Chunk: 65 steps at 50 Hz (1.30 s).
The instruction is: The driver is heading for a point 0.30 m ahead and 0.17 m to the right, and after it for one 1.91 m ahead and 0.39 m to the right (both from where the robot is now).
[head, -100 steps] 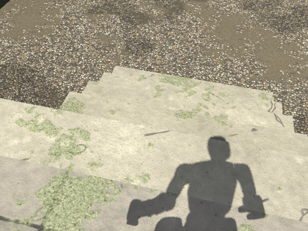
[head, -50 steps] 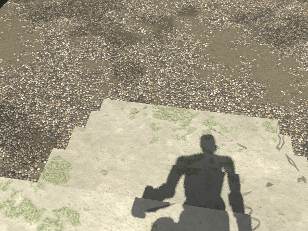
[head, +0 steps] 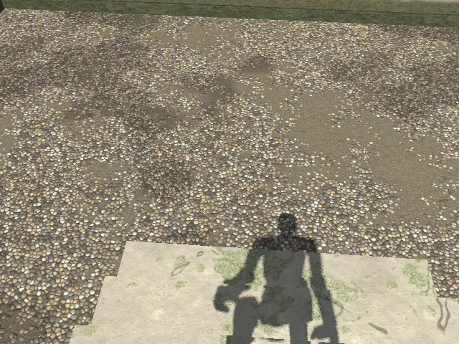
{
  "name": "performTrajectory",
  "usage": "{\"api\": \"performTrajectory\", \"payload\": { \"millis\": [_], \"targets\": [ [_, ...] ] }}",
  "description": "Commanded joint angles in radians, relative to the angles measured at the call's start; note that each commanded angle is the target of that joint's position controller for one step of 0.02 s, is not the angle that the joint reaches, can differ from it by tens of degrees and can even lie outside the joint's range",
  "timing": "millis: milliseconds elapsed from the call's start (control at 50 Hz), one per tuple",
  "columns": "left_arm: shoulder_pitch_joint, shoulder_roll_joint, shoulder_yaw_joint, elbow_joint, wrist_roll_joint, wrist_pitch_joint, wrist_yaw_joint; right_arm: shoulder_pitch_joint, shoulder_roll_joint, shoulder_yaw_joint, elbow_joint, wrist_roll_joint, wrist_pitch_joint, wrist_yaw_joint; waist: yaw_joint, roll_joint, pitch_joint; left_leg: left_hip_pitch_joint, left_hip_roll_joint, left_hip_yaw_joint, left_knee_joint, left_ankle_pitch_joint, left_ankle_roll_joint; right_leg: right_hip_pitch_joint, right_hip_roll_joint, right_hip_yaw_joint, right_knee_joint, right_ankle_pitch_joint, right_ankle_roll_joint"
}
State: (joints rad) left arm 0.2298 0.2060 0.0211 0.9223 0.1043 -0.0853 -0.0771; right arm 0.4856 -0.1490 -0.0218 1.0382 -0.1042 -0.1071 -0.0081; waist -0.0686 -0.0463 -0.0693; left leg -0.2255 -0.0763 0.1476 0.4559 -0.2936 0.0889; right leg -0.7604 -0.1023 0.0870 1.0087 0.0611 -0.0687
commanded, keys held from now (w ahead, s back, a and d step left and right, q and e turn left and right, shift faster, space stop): w+e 0.22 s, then e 0.26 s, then no key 0.52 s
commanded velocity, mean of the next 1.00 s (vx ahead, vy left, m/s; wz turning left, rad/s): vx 0.22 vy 0.00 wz -0.36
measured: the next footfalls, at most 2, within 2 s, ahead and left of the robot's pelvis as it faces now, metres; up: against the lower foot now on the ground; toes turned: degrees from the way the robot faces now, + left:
right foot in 0.34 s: +0.27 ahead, -0.15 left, -0.17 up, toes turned -18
left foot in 0.80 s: +0.55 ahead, +0.08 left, -0.34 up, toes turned -17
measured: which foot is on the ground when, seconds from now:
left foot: down 0.00-0.34, up 0.36-0.78, down 0.80-1.00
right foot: up 0.00-0.32, down 0.34-0.82, up 0.84-1.00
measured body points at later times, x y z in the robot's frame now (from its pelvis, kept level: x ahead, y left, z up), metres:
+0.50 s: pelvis +0.25 -0.05 -0.17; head +0.26 -0.05 +0.28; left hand +0.35 +0.19 -0.31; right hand +0.29 -0.32 -0.29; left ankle +0.26 +0.10 -0.77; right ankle +0.23 -0.14 -0.90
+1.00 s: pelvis +0.42 +0.05 -0.35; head +0.43 +0.06 +0.10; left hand +0.52 +0.27 -0.49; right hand +0.33 -0.18 -0.48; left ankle +0.51 +0.09 -1.07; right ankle +0.35 -0.07 -0.80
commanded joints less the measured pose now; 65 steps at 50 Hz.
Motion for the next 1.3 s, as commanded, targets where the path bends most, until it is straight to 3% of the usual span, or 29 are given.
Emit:
{"api": "performTrajectory", "payload": {
  "millis": [20, 100, 180, 280, 320, 340, 360, 380, 400, 420, 460, 480, 520, 560, 640, 680, 700, 720, 800, 840, 860, 880, 900, 940, 980, 1020, 1060, 1260, 1300],
  "targets": [
    [0.016, 0.005, -0.011, -0.03, -0.005, -0.004, -0.003, 0.054, -0.003, 0.032, -0.012, 0.01, -0.031, -0.016, 0.004, 0.047, 0.036, -0.055, 0.229, -0.111, -0.024, 0.255, 0.122, 0.013, -0.033, 0.013, -0.291, 0.427, 0.015],
    [-0.025, 0.034, -0.001, -0.058, -0.008, 0.018, -0.007, 0.099, -0.03, 0.064, 0.016, -0.004, -0.023, 0.01, 0.036, 0.101, 0.132, -0.252, 0.266, -0.13, 0.037, 0.169, 0.102, 0.209, 0.008, -0.047, -0.264, 0.443, 0.012],
    [-0.183, 0.024, -0.01, -0.106, -0.016, 0.03, 0.006, 0.236, -0.041, 0.067, 0.075, 0.026, -0.018, -0.006, -0.043, 0.074, 0.217, 0.08, 0.347, -0.204, 0.173, 0.174, 0.103, -0.017, -0.028, -0.033, -0.476, 0.242, 0.028],
    [-0.167, 0.046, 0.003, -0.054, -0.01, 0.011, 0.005, 0.147, -0.092, 0.044, 0.036, 0.057, 0.009, -0.014, -0.035, 0.027, 0.205, -0.013, 0.305, -0.129, 0.369, 0.23, 0.063, 0.326, 0.024, -0.162, -0.622, 0.115, 0.031],
    [0.156, 0.097, 0.036, 0.076, -0.026, -0.006, 0.028, 0.105, -0.144, 0.032, 0.037, 0.034, 0.039, -0.001, 0.092, -0.032, 0.131, -0.056, 0.262, -0.077, 0.697, 0.293, -0.005, 0.673, 0.041, -0.208, -0.834, 0.333, 0.004],
    [0.385, 0.184, 0.079, 0.115, -0.023, -0.009, 0.044, 0.135, -0.123, 0.039, 0.05, 0.006, 0.045, 0.035, 0.185, -0.12, 0.008, -0.262, 0.189, -0.016, 1.012, 0.151, -0.09, 1.042, -0.015, -0.18, -0.769, 0.685, -0.11],
    [0.541, 0.31, 0.102, 0.131, -0.035, 0.011, 0.056, 0.232, 0.023, 0.074, 0.0, 0.003, 0.035, 0.073, 0.151, -0.26, -0.393, -0.519, 0.083, -0.036, 1.494, -0.61, -0.198, 1.585, -0.259, 0.121, -0.328, 1.389, -0.416],
    [0.585, 0.321, 0.119, 0.148, -0.015, -0.002, 0.055, -0.014, -0.077, 0.044, -0.108, 0.054, 0.009, 0.074, 0.253, -0.086, -0.381, -0.777, 0.067, -0.12, 1.625, -0.636, -0.249, 1.645, -0.301, 0.248, -0.283, 1.522, -0.451],
    [0.443, 0.243, 0.114, 0.068, -0.023, -0.008, 0.073, -0.266, -0.115, 0.036, -0.249, 0.088, -0.025, 0.063, 0.302, 0.003, -0.236, -1.032, 0.113, -0.184, 1.502, -0.604, -0.259, 1.54, -0.321, 0.247, -0.316, 1.055, -0.411],
    [0.278, 0.183, 0.086, 0.009, -0.035, -0.002, 0.076, -0.329, -0.167, 0.018, -0.294, 0.085, -0.025, 0.045, 0.215, 0.068, -0.176, -0.931, 0.171, -0.198, 1.351, -0.578, -0.194, 1.242, -0.304, 0.223, -0.378, 0.836, -0.361],
    [0.014, 0.092, 0.031, -0.076, -0.038, -0.015, 0.06, -0.164, -0.129, 0.012, -0.238, 0.044, -0.012, 0.0, -0.001, 0.057, 0.102, -0.559, 0.246, -0.265, 0.851, -0.203, -0.132, 0.433, -0.226, 0.13, -0.581, 0.53, -0.28],
    [0.054, 0.083, 0.027, -0.1, -0.051, -0.024, 0.059, -0.075, -0.106, 0.005, -0.171, 0.042, -0.009, -0.007, 0.001, 0.027, 0.156, -0.365, 0.197, -0.188, 0.659, 0.072, -0.117, 0.207, -0.129, 0.043, -0.597, 0.53, -0.285],
    [0.088, 0.188, 0.051, -0.115, -0.016, -0.033, 0.046, -0.039, -0.081, 0.007, -0.159, 0.032, 0.017, 0.032, -0.026, -0.06, 0.05, -0.212, 0.125, -0.094, 0.672, 0.243, -0.119, 0.115, -0.068, 0.044, -0.536, 0.545, -0.291],
    [0.046, 0.189, 0.046, -0.152, 0.002, -0.041, 0.042, 0.09, -0.073, 0.014, -0.125, 0.018, 0.024, 0.067, -0.065, 0.015, 0.029, -0.049, 0.105, -0.096, 0.702, 0.398, -0.127, -0.038, -0.029, 0.012, -0.427, 0.354, -0.221],
    [0.529, -0.011, -0.013, 0.074, -0.062, -0.033, 0.094, -0.363, -0.101, 0.018, -0.241, -0.017, 0.058, 0.062, 0.233, -0.009, 0.058, -0.853, 0.261, -0.309, 0.314, 0.463, -0.157, 0.69, -0.191, 0.353, -0.116, -0.126, -0.18],
    [0.446, 0.01, -0.015, 0.017, -0.051, -0.006, 0.112, -0.422, -0.078, 0.049, -0.217, -0.003, 0.069, 0.085, 0.272, 0.079, 0.081, -0.669, 0.249, -0.267, -0.048, 0.762, -0.132, 0.476, -0.087, 0.275, -0.088, -0.453, -0.144],
    [0.359, 0.099, -0.012, 0.003, -0.008, 0.017, 0.088, -0.369, -0.071, 0.05, -0.203, 0.006, 0.078, 0.095, 0.213, 0.015, 0.118, -0.346, 0.194, -0.181, 0.035, 0.851, -0.125, 0.136, -0.053, 0.234, -0.167, -0.593, -0.157],
    [0.266, 0.14, -0.01, -0.019, 0.016, 0.025, 0.067, -0.334, -0.097, 0.04, -0.219, 0.031, 0.083, 0.091, 0.151, -0.015, 0.142, -0.188, 0.185, -0.168, 0.109, 0.823, -0.123, -0.043, -0.068, 0.256, -0.191, -0.691, -0.154],
    [0.136, 0.21, -0.016, -0.073, -0.008, 0.02, 0.028, -0.061, -0.296, -0.063, -0.21, 0.076, 0.066, 0.043, -0.028, 0.005, 0.072, 0.277, 0.123, -0.065, 0.029, 0.489, -0.049, -0.125, -0.035, 0.197, 0.072, -0.643, -0.038],
    [0.516, 0.051, -0.024, 0.021, -0.052, 0.021, -0.005, 0.095, -0.448, -0.094, -0.158, 0.067, 0.053, 0.077, 0.045, 0.404, -0.231, 0.637, 0.408, -0.334, 0.2, 1.259, 0.257, -0.263, 0.225, -0.071, 0.997, -1.047, 0.145],
    [0.508, 0.091, -0.01, -0.009, -0.097, 0.031, 0.027, 0.133, -0.397, -0.069, -0.171, 0.037, 0.047, 0.111, 0.016, 0.284, -0.266, 0.594, 0.5, -0.524, 0.158, 1.225, 0.277, -0.411, 0.255, 0.019, 1.177, -0.979, 0.17],
    [0.394, 0.093, -0.018, -0.092, -0.084, 0.035, 0.06, 0.068, -0.394, -0.062, -0.161, 0.045, 0.05, 0.142, 0.014, 0.259, -0.184, 0.475, 0.557, -0.71, 0.03, 0.58, 0.27, -0.554, 0.226, 0.078, 1.204, -0.859, 0.178],
    [0.296, 0.084, -0.028, -0.114, -0.075, 0.028, 0.084, 0.004, -0.316, -0.032, -0.165, 0.057, 0.043, 0.144, 0.045, 0.147, -0.031, 0.254, 0.521, -0.7, -0.076, 0.113, 0.192, -0.549, 0.166, 0.068, 1.17, -0.722, 0.167],
    [0.469, -0.024, -0.074, -0.043, -0.086, 0.047, 0.079, -0.114, -0.144, 0.034, -0.167, 0.031, 0.021, 0.133, 0.196, 0.038, 0.084, -0.159, 0.485, -0.53, -0.19, 0.056, 0.109, -0.228, 0.039, 0.078, 1.007, -0.455, 0.168],
    [0.471, -0.035, -0.086, -0.063, -0.096, 0.067, 0.03, -0.088, -0.15, 0.046, -0.123, 0.068, 0.006, 0.1, 0.199, 0.121, 0.129, -0.286, 0.377, -0.423, -0.217, -0.042, 0.033, -0.137, 0.074, -0.025, 1.048, -0.659, 0.198],
    [0.339, 0.024, -0.076, -0.131, -0.098, 0.074, 0.02, -0.061, -0.248, 0.038, -0.141, 0.041, 0.004, 0.06, 0.118, 0.092, 0.093, -0.183, 0.361, -0.414, -0.185, -0.011, 0.013, -0.205, 0.098, -0.018, 1.085, -0.625, 0.202],
    [0.247, 0.021, -0.085, -0.181, -0.094, 0.065, 0.05, -0.032, -0.179, 0.066, -0.138, 0.009, 0.009, 0.036, 0.038, 0.075, 0.056, 0.051, 0.395, -0.46, -0.139, 0.118, 0.079, -0.427, 0.065, 0.12, 1.033, -0.337, 0.213],
    [0.245, 0.004, -0.081, -0.183, -0.098, 0.062, 0.045, 0.029, -0.138, 0.091, -0.083, 0.029, 0.001, 0.068, 0.031, 0.111, 0.088, 0.018, 0.358, -0.4, -0.16, 0.056, 0.098, -0.363, 0.001, 0.101, 0.991, -0.377, 0.234],
    [0.231, 0.028, -0.078, -0.199, -0.095, 0.071, 0.026, -0.039, -0.23, 0.069, -0.113, 0.045, -0.009, 0.077, 0.072, 0.138, 0.064, -0.137, 0.334, -0.311, -0.193, 0.056, 0.06, -0.117, 0.051, -0.046, 0.996, -0.707, 0.234]
  ]
}}
Velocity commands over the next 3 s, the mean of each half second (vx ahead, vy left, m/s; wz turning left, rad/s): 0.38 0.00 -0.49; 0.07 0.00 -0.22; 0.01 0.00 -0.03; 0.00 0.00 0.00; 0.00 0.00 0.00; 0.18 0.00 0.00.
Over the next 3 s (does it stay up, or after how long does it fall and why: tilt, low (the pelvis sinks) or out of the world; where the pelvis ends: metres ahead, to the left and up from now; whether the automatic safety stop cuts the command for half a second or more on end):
stays up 0.28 0.10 -0.17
